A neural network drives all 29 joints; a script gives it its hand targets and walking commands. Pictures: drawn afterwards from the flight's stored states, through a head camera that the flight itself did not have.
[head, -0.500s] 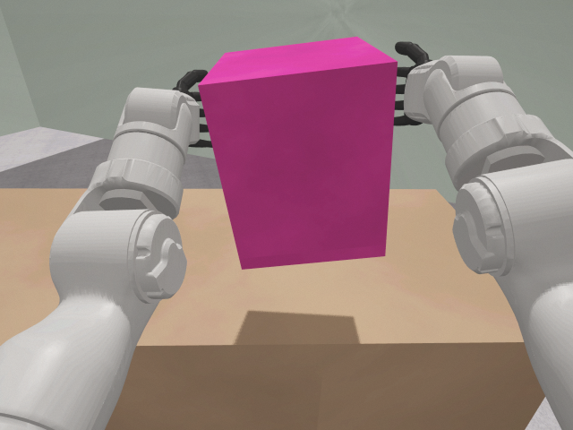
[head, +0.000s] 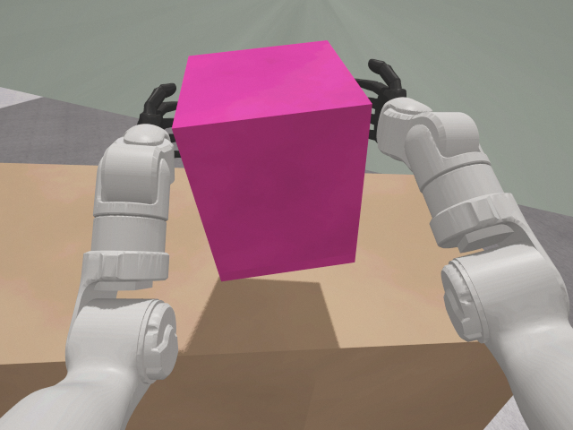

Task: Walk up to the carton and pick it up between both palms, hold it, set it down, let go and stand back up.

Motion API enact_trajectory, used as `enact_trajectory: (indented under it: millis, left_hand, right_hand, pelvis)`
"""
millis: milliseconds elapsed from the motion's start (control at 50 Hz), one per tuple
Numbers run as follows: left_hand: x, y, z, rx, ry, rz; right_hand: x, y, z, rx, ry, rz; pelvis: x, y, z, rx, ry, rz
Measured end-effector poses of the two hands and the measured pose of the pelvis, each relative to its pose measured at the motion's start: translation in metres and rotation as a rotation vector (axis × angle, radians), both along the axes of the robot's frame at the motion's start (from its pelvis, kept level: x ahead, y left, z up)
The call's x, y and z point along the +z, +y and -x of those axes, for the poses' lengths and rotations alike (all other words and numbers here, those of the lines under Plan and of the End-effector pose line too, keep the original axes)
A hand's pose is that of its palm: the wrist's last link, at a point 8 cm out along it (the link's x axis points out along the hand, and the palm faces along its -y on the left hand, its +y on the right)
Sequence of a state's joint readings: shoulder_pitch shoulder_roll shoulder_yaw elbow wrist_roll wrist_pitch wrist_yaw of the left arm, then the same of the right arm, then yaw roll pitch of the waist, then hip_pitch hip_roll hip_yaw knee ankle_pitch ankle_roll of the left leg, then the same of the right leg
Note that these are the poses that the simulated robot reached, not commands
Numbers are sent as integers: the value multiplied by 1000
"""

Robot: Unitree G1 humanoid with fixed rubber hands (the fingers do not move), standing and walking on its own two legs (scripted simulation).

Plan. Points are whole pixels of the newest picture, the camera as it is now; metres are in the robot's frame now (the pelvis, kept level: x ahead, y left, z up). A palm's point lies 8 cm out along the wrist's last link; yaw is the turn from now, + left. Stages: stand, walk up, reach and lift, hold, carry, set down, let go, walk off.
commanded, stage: hold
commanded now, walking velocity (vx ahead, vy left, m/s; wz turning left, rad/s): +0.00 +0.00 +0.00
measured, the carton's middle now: (273, 161) +0.42 +0.01 +0.25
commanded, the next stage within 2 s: none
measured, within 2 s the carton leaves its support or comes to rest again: neither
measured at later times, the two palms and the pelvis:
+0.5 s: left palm (173, 97) +0.32 +0.12 +0.37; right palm (462, 80) +0.30 -0.16 +0.41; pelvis -0.04 +0.00 +0.00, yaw -2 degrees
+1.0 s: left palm (151, 107) +0.37 +0.16 +0.34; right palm (395, 113) +0.36 -0.13 +0.35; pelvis -0.01 -0.02 +0.00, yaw -2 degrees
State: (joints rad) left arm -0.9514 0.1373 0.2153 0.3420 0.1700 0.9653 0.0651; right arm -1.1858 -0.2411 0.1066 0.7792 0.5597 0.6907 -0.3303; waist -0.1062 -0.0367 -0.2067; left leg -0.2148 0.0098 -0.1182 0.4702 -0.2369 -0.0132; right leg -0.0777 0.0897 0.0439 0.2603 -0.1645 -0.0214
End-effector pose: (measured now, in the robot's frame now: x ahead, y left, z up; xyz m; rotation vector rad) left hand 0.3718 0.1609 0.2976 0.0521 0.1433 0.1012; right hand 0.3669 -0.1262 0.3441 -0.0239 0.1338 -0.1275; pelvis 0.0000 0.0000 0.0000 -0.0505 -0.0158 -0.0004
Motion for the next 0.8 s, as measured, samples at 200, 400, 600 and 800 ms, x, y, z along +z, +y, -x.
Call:
enact_trajectory:
  millis: [200, 400, 600, 800]
  left_hand:
    - [24, -15, 25, -19, -23, 58]
    - [65, -26, 45, -49, 16, -1]
    - [64, -48, 51, -39, 91, -34]
    - [58, -35, 33, 27, 43, 17]
  right_hand:
    - [33, -12, 34, -33, -40, 1]
    - [63, -24, 61, -62, -10, -3]
    - [53, -48, 61, -49, 64, -16]
    - [32, -38, 32, 8, 18, -3]
  pelvis:
    - [0, 16, 7, -34, -42, -5]
    - [1, 9, 29, -51, -26, -31]
    - [-2, -20, 42, -18, 11, -36]
    - [-3, -34, 29, -28, 30, -27]
